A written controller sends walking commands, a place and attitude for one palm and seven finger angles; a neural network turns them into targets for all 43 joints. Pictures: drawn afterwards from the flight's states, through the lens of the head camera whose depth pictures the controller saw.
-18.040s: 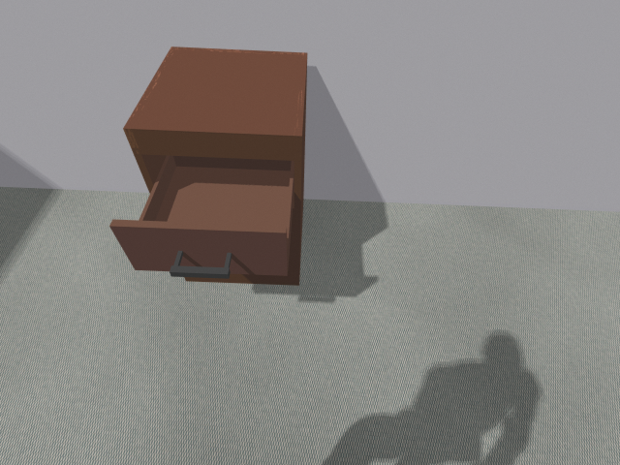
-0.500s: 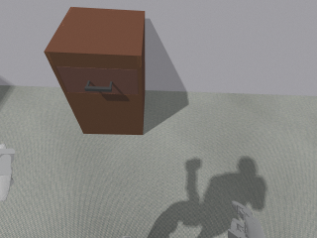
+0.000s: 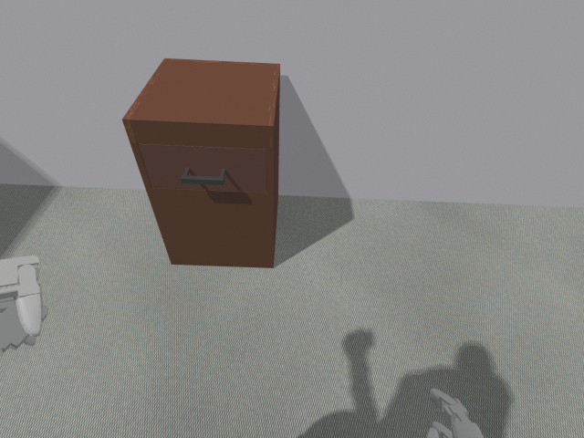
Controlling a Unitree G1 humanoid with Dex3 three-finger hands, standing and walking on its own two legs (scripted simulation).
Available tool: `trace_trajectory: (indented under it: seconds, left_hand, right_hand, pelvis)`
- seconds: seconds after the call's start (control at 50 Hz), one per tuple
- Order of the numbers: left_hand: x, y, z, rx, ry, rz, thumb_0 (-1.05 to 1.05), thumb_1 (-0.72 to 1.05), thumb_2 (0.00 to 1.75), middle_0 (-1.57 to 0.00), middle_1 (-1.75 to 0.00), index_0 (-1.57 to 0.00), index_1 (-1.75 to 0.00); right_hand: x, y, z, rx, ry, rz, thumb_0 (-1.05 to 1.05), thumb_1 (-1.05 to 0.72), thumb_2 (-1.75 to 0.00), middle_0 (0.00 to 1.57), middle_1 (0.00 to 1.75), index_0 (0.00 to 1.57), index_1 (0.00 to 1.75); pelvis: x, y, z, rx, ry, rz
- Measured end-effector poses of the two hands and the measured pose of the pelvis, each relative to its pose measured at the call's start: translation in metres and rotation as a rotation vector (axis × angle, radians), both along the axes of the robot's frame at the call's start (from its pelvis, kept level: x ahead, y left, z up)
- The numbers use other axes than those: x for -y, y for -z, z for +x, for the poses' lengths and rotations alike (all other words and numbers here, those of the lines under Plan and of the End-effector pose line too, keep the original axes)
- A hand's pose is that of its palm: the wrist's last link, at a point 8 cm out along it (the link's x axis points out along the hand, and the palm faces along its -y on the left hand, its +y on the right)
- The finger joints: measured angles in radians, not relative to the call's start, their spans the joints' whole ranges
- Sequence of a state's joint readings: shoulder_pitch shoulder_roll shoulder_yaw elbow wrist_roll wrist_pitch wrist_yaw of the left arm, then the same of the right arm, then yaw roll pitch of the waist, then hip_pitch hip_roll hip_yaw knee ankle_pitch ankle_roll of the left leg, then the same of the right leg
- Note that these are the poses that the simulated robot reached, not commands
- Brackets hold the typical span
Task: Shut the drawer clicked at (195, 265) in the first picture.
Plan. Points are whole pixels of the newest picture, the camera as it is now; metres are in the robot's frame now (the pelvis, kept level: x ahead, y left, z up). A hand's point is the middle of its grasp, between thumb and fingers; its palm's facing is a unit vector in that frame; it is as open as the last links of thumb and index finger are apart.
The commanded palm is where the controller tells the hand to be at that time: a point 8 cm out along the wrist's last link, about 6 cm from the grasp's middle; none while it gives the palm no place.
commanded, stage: stop stepping back and stand still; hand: left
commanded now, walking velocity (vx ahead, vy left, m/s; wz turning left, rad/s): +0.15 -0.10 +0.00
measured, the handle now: (204, 175) +0.91 +0.28 -0.24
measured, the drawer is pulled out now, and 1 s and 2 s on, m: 0.00 0.00 0.00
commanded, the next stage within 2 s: let the arm hang, fingers relaxed in 0.80 s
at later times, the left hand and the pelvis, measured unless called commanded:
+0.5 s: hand (43, 294) +0.22 +0.25 +0.18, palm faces +0.37 -0.79 -0.48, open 3.3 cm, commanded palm +0.15 +0.29 +0.19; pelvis +0.02 +0.01 +0.00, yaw +1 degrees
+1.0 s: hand (83, 342) +0.23 +0.27 +0.04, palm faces +0.17 -0.87 -0.47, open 3.2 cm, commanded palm none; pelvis +0.03 +0.03 +0.00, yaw +2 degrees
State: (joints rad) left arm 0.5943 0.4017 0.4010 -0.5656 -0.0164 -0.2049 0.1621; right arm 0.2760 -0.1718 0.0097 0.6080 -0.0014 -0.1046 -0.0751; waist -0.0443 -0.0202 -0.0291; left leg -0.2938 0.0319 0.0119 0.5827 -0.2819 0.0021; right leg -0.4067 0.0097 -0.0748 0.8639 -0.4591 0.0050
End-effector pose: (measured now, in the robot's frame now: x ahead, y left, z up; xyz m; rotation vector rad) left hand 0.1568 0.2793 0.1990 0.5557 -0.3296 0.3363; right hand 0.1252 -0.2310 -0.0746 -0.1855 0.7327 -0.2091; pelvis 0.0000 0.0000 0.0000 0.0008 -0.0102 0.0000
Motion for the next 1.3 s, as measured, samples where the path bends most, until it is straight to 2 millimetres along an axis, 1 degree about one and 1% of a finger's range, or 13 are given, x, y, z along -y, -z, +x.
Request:
trace_trajectory:
  seconds: [0.16,0.24,0.38,0.54,0.68,0.9,0.94,1.0,1.06,1.12,1.16,1.18,1.3]
  left_hand:
    - [0.01,0.013,-0.012,-0.067,0.001,-0.028,0.01,0.89,0.9,-1.4,-1.6,-1.41,-1.6]
    - [0.001,0.012,-0.012,-0.059,-0.023,-0.065,0.01,0.89,0.9,-1.4,-1.6,-1.41,-1.6]
    - [-0.015,0.006,0.006,-0.019,-0.017,-0.024,0.01,0.89,0.9,-1.4,-1.6,-1.41,-1.6]
    - [-0.005,0.003,0.021,-0.093,-0.001,-0.011,0.01,0.89,0.9,-1.4,-1.6,-1.4,-1.6]
    - [-0.01,0.015,0.025,-0.162,-0.027,-0.05,0.01,0.89,0.9,-1.4,-1.6,-1.4,-1.6]
    - [-0.018,0.014,0.034,-0.148,-0.027,-0.063,0.01,0.89,0.9,-1.4,-1.6,-1.4,-1.6]
    - [-0.022,0.041,0.042,-0.242,-0.004,-0.057,0.01,0.9,0.9,-1.4,-1.6,-1.4,-1.6]
    - [-0.034,0.13,0.048,-0.585,-0.062,-0.177,0.0,0.9,0.9,-1.37,-1.57,-1.38,-1.57]
    - [-0.026,0.219,0.024,-0.935,-0.121,-0.32,0.0,0.91,0.9,-1.31,-1.52,-1.32,-1.52]
    - [-0.001,0.283,-0.018,-1.199,-0.129,-0.441,0.01,0.91,0.9,-1.23,-1.43,-1.23,-1.43]
    - [0.016,0.31,-0.048,-1.328,-0.134,-0.511,0.01,0.91,0.9,-1.16,-1.37,-1.17,-1.37]
    - [0.014,0.316,-0.06,-1.351,-0.176,-0.518,0.01,0.91,0.9,-1.13,-1.36,-1.13,-1.33]
    - [0.0,0.329,-0.127,-1.537,-0.281,-0.565,0.01,0.91,0.9,-0.91,-1.15,-0.91,-1.09]
  right_hand:
    - [-0.01,0.024,-0.004,-0.113,-0.069,0.045,0.01,-0.9,-0.9,0.21,0.3,0.21,0.3]
    - [-0.005,0.013,0.003,-0.128,-0.066,0.0,0.01,-0.9,-0.9,0.21,0.3,0.21,0.3]
    - [-0.009,-0.002,0.037,-0.034,-0.066,-0.057,0.01,-0.9,-0.9,0.2,0.3,0.21,0.3]
    - [-0.026,-0.005,0.067,0.02,-0.098,0.035,0.01,-0.9,-0.9,0.2,0.3,0.21,0.3]
    - [-0.024,-0.003,0.073,-0.024,-0.08,0.021,0.01,-0.9,-0.9,0.21,0.3,0.21,0.3]
    - [-0.021,-0.009,0.075,-0.024,-0.06,-0.007,0.01,-0.9,-0.9,0.2,0.3,0.21,0.3]
    - [-0.019,-0.001,0.075,-0.028,-0.1,0.01,0.01,-0.9,-0.9,0.2,0.3,0.21,0.3]
    - [-0.015,0.02,0.068,-0.095,-0.121,0.028,0.01,-0.9,-0.9,0.2,0.3,0.21,0.3]
    - [-0.014,0.034,0.049,-0.171,-0.104,0.031,0.01,-0.9,-0.9,0.2,0.3,0.21,0.3]
    - [-0.015,0.038,0.018,-0.269,-0.087,0.019,0.01,-0.91,-0.9,0.2,0.3,0.21,0.3]
    - [-0.016,0.039,-0.005,-0.346,-0.074,0.008,0.01,-0.91,-0.9,0.2,0.3,0.21,0.3]
    - [-0.017,0.039,-0.017,-0.387,-0.07,0.004,0.01,-0.91,-0.9,0.2,0.3,0.2,0.3]
    - [-0.023,0.046,-0.077,-0.595,-0.036,0.015,0.01,-0.91,-0.9,0.2,0.3,0.2,0.3]
  pelvis:
    - [0.003,0.004,0.0,0.009,-0.026,-0.012]
    - [-0.002,-0.003,0.006,0.005,-0.023,-0.001]
    - [-0.014,0.0,0.016,0.005,-0.021,0.011]
    - [-0.011,-0.005,0.027,-0.012,-0.018,-0.011]
    - [-0.014,-0.008,0.037,-0.017,-0.011,-0.007]
    - [-0.02,-0.011,0.038,-0.021,-0.01,-0.011]
    - [-0.023,-0.008,0.035,-0.034,-0.023,-0.014]
    - [-0.03,-0.003,0.03,-0.04,-0.029,-0.013]
    - [-0.034,0.0,0.027,-0.03,-0.028,-0.008]
    - [-0.033,0.0,0.024,-0.013,-0.027,-0.002]
    - [-0.032,-0.002,0.022,-0.003,-0.028,-0.001]
    - [-0.031,-0.003,0.02,-0.001,-0.031,-0.003]
    - [-0.032,-0.009,0.014,0.0,-0.04,-0.015]
